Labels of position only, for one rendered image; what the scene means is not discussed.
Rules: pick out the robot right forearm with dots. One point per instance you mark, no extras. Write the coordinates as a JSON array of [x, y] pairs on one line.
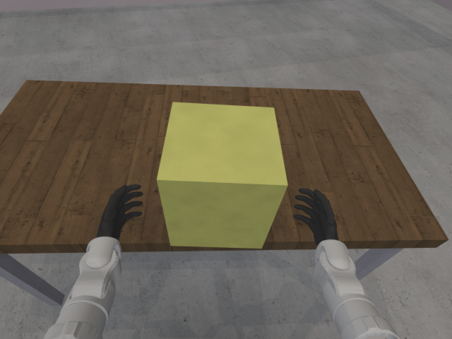
[[350, 307]]

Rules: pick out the carton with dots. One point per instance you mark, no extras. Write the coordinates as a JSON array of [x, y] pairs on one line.
[[222, 176]]

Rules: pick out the left robot hand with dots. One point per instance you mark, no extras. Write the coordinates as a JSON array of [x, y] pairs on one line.
[[114, 217]]

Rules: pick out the right robot hand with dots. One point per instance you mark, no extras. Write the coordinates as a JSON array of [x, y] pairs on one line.
[[322, 222]]

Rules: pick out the robot left forearm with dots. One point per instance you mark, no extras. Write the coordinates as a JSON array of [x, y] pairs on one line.
[[87, 307]]

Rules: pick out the table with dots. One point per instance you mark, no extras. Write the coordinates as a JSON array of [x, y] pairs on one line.
[[66, 146]]

